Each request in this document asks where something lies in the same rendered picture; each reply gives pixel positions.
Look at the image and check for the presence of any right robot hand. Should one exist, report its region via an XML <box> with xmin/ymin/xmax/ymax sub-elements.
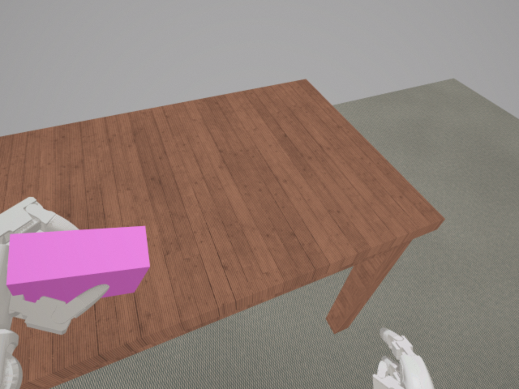
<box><xmin>373</xmin><ymin>327</ymin><xmax>435</xmax><ymax>389</ymax></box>

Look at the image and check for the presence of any left robot hand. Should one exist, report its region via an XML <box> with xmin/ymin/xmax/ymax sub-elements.
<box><xmin>0</xmin><ymin>197</ymin><xmax>109</xmax><ymax>335</ymax></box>

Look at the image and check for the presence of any table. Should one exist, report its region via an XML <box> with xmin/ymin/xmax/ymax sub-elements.
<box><xmin>0</xmin><ymin>79</ymin><xmax>445</xmax><ymax>389</ymax></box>

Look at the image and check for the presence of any robot left forearm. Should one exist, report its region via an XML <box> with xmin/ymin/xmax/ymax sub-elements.
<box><xmin>0</xmin><ymin>329</ymin><xmax>23</xmax><ymax>389</ymax></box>

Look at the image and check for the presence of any sponge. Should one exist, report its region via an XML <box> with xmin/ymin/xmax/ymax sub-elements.
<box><xmin>6</xmin><ymin>226</ymin><xmax>150</xmax><ymax>304</ymax></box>

